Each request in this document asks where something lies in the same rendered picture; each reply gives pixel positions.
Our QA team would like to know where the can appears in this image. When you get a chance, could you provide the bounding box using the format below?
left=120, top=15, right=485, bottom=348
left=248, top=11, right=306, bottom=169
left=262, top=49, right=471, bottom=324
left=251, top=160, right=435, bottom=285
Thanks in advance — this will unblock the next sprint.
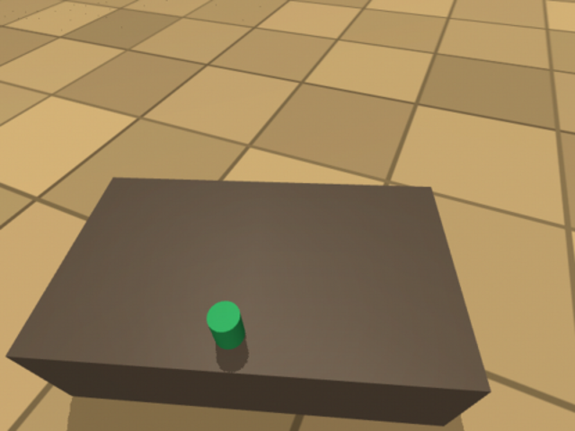
left=207, top=301, right=245, bottom=349

